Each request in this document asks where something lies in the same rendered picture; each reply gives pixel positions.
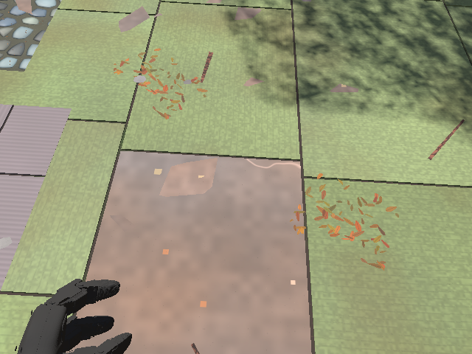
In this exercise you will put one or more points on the robot left hand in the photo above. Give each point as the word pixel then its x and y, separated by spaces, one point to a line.
pixel 49 331

